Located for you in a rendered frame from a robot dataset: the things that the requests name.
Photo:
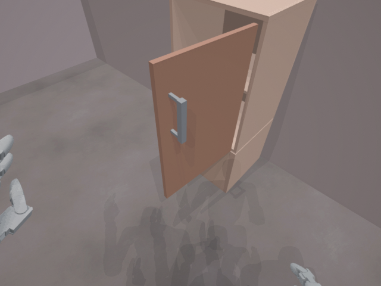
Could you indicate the cupboard door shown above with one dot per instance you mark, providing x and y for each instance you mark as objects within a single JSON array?
[{"x": 211, "y": 77}]

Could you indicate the handle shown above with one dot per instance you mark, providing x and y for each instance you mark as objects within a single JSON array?
[{"x": 181, "y": 118}]

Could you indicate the right robot hand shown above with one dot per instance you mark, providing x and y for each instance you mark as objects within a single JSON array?
[{"x": 305, "y": 277}]

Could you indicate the left robot hand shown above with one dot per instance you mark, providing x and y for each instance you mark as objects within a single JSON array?
[{"x": 14, "y": 216}]

